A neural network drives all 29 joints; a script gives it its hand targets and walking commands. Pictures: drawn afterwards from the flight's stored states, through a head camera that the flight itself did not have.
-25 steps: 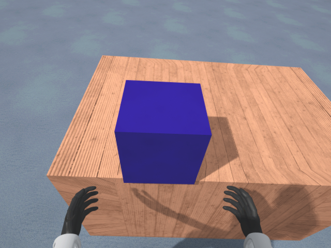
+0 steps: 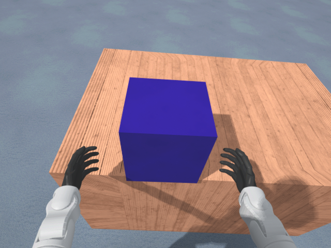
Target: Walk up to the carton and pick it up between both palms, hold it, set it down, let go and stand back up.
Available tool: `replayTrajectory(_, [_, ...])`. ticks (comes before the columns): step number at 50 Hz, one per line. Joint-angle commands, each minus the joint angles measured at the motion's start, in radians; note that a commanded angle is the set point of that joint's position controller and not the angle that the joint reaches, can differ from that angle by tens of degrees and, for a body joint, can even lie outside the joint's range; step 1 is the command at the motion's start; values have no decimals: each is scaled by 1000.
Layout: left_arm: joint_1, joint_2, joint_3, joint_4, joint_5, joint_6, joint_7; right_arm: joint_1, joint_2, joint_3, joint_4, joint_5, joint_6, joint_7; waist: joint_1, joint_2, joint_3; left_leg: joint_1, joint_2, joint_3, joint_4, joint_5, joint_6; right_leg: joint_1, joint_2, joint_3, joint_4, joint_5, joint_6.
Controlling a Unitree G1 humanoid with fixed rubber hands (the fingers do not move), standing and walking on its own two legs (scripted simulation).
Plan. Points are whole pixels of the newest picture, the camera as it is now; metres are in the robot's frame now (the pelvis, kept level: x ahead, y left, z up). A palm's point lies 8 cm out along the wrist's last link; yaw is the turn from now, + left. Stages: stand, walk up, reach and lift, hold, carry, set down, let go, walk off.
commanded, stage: reach and lift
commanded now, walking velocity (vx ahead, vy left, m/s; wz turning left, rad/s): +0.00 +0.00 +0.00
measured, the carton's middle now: (164, 132) +0.42 +0.05 +0.00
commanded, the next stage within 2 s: none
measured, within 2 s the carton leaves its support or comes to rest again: neither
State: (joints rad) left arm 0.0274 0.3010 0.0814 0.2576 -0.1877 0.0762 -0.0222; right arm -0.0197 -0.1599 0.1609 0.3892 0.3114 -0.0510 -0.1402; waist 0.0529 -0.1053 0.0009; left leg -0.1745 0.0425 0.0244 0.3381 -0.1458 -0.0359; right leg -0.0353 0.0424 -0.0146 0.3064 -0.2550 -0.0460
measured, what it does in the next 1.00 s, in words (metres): stands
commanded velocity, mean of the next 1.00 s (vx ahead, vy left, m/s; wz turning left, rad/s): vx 0.00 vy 0.00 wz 0.00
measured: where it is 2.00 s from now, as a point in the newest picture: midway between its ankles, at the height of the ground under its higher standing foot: outside the picture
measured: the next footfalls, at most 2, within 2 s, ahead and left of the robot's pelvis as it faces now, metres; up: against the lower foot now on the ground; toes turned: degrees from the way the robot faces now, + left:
none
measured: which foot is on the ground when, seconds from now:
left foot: down 0.00-1.00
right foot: down 0.00-1.00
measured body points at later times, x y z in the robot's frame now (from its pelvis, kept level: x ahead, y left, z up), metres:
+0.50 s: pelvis -0.02 +0.01 +0.00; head +0.03 +0.04 +0.45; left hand +0.33 +0.27 +0.05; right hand +0.36 -0.15 +0.06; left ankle +0.02 +0.14 -0.75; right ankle -0.06 -0.09 -0.75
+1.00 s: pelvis -0.04 +0.03 -0.01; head +0.03 +0.05 +0.44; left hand +0.39 +0.28 +0.10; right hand +0.43 -0.14 +0.11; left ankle +0.02 +0.14 -0.75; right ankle -0.06 -0.09 -0.75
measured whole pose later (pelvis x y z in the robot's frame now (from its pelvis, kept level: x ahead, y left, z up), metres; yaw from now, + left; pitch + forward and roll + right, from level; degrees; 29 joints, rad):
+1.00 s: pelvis -0.04 +0.03 -0.01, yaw -1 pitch +15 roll -2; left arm -0.70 0.37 0.06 0.55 -0.28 0.36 0.06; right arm -0.83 -0.29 0.00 0.78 0.32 0.27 -0.09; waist 0.05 -0.02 -0.14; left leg -0.56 0.05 0.02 0.37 -0.06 0.00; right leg -0.42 0.05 -0.01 0.33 -0.16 -0.01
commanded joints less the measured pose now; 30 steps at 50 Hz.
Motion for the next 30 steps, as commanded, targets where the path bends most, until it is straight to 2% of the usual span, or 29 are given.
replayTrajectory(1, [-324,133,68,-301,6,22,1,-277,-157,-109,-254,-6,-4,-9,-20,180,-287,312,-62,46,26,423,-29,-117,3,8,-67,399,88])
replayTrajectory(2, [-401,159,68,-338,-2,39,5,-354,-169,-126,-291,-5,8,-11,-21,186,-307,318,-60,40,22,408,-28,-139,9,4,-74,370,86])
replayTrajectory(4, [-441,161,74,-373,3,70,23,-400,-187,-148,-299,-5,32,-4,-14,211,-340,327,-56,42,22,401,-35,-153,15,1,-70,334,76])
replayTrajectory(5, [-447,151,71,-342,1,85,27,-428,-184,-135,-299,0,44,0,-4,208,-324,313,-57,41,23,384,-36,-168,14,-2,-69,318,73])
replayTrajectory(7, [-489,154,84,-319,-18,111,28,-483,-205,-150,-297,-9,60,1,-9,170,-351,303,-56,40,33,375,-25,-163,13,-2,-62,325,79])
replayTrajectory(9, [-497,151,76,-336,-31,126,26,-491,-220,-142,-309,8,68,0,-19,151,-400,319,-57,38,46,429,-21,-143,21,-4,-48,393,86])
replayTrajectory(10, [-490,153,81,-326,-26,130,20,-491,-219,-145,-296,11,71,-1,-15,153,-426,321,-55,34,52,451,-17,-132,22,3,-42,419,85])
replayTrajectory(12, [-552,181,110,-289,-25,130,18,-558,-215,-142,-286,14,79,-3,2,140,-445,285,-58,40,46,404,0,-125,17,6,-35,407,95])
replayTrajectory(14, [-632,197,110,-290,-42,139,21,-643,-237,-152,-286,12,90,-5,-8,149,-472,269,-60,40,44,416,3,-118,21,3,-25,435,96])
replayTrajectory(15, [-606,183,110,-280,-35,144,23,-607,-226,-143,-241,24,96,-3,-3,159,-458,275,-58,40,45,424,4,-118,17,10,-24,438,95])
replayTrajectory(16, [-657,201,122,-292,-34,148,20,-649,-222,-138,-250,25,100,-5,5,147,-498,283,-60,43,47,426,8,-107,17,11,-26,446,100])
replayTrajectory(17, [-689,206,124,-274,-39,154,20,-696,-229,-145,-246,19,106,-3,-1,138,-517,291,-59,42,49,411,12,-120,18,7,-23,436,101])
replayTrajectory(21, [-772,220,139,-259,-40,167,27,-784,-257,-158,-219,24,127,2,18,162,-593,290,-58,42,51,430,16,-129,22,0,-12,441,99])
replayTrajectory(22, [-773,215,132,-234,-47,170,29,-800,-250,-153,-211,25,131,6,16,163,-594,284,-59,44,57,426,16,-136,20,2,-14,441,100])
replayTrajectory(23, [-812,224,134,-252,-55,170,33,-831,-271,-164,-228,17,132,6,17,159,-650,291,-61,45,65,452,18,-125,23,-3,-5,474,105])
replayTrajectory(24, [-848,235,129,-277,-57,169,36,-856,-274,-174,-232,19,136,6,4,157,-700,311,-62,42,73,476,22,-127,27,-1,2,498,105])
replayTrajectory(25, [-818,227,134,-245,-49,176,34,-844,-271,-168,-224,16,141,4,7,157,-700,310,-64,41,80,503,22,-132,27,-1,4,529,105])
replayTrajectory(27, [-880,249,136,-234,-61,195,29,-910,-289,-180,-212,11,159,0,2,150,-750,301,-66,45,85,507,27,-135,28,-6,10,545,114])
replayTrajectory(28, [-884,248,143,-202,-52,200,28,-925,-291,-181,-179,7,167,1,11,158,-745,291,-63,40,83,492,27,-148,26,-7,11,522,113])
replayTrajectory(30, [-939,248,122,-234,-65,208,35,-967,-300,-203,-162,10,177,4,0,188,-773,300,-60,36,86,494,20,-190,26,-7,7,502,106])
